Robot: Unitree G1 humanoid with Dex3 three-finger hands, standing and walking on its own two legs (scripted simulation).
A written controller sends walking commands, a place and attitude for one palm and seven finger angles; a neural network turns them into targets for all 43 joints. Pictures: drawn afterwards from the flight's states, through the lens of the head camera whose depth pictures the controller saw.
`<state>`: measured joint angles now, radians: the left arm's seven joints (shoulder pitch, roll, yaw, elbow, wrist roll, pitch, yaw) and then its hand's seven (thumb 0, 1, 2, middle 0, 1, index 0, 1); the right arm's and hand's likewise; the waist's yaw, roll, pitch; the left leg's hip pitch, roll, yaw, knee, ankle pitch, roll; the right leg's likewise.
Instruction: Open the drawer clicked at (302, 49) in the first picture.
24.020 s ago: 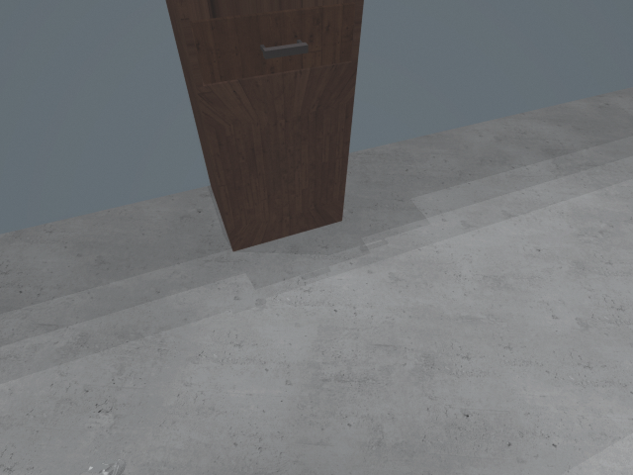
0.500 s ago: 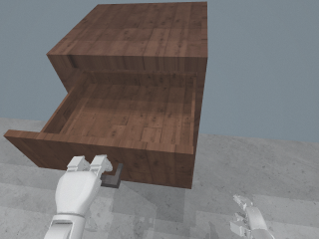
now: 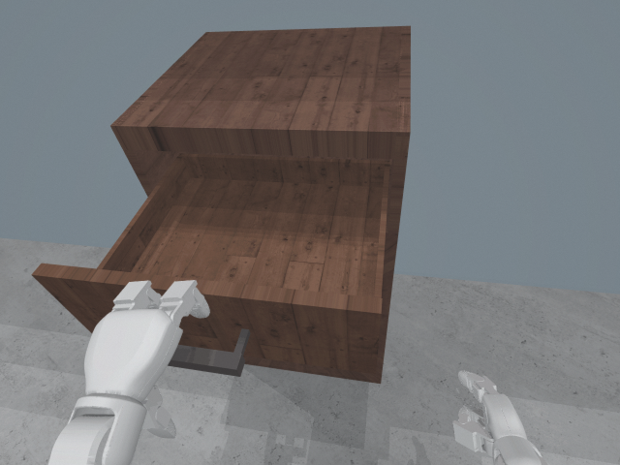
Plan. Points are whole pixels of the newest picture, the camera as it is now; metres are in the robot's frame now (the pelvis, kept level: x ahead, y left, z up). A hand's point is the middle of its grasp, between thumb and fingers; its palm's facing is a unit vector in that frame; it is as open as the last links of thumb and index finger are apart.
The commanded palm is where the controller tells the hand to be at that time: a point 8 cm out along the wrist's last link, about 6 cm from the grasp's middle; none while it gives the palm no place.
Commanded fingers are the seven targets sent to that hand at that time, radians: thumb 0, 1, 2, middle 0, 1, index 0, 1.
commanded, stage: lift the hand off the handle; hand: left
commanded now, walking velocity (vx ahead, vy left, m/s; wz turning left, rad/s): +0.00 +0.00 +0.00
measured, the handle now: (200, 344) +0.24 +0.20 +0.03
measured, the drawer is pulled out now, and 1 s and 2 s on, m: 0.28 0.28 0.28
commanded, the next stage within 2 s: draw the hand back to the body in 0.70 s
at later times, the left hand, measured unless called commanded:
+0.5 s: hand (142, 301) +0.21 +0.21 +0.17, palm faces +0.22 -0.11 -0.97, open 13.7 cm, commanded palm +0.15 +0.21 +0.22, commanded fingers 0.00 -0.50 0.30 -0.30 -1.20 -0.30 -1.20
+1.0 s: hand (129, 309) +0.20 +0.21 +0.18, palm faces +0.17 -0.06 -0.98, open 13.8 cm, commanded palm +0.15 +0.22 +0.23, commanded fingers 0.00 -0.50 0.30 -0.30 -1.20 -0.30 -1.20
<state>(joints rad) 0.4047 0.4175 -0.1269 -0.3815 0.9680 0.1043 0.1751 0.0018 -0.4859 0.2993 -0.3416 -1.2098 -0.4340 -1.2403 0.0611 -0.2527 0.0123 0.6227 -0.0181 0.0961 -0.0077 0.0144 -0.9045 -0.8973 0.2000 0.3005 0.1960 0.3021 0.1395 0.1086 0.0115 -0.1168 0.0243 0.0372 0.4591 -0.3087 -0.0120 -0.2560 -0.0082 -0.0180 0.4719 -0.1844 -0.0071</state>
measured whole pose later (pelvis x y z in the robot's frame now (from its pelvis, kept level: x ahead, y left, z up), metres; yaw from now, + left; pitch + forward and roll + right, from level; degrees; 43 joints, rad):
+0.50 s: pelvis +0.00 +0.00 +0.00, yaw +1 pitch -4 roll +0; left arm 0.26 0.49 -0.05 -0.56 0.86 0.23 -0.01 0.00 -0.49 0.30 -0.33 -1.20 -0.34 -1.21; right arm 0.02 -0.26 0.05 0.59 0.03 0.17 0.02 0.01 -0.90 -0.90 0.20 0.30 0.20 0.30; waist 0.12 0.14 0.02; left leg -0.05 0.02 0.03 0.39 -0.27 -0.01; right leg -0.18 -0.02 -0.03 0.41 -0.16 0.00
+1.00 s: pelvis -0.01 -0.01 +0.00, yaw +1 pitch -4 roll +1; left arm 0.31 0.58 0.07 -0.58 0.77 0.18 -0.06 0.00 -0.49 0.30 -0.32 -1.20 -0.32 -1.20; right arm 0.06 -0.29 0.05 0.58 0.04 0.14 0.01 0.01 -0.91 -0.90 0.20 0.30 0.19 0.30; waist 0.11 0.15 0.02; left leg -0.09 0.03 0.02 0.43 -0.28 -0.03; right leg -0.23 0.00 -0.04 0.46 -0.17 -0.02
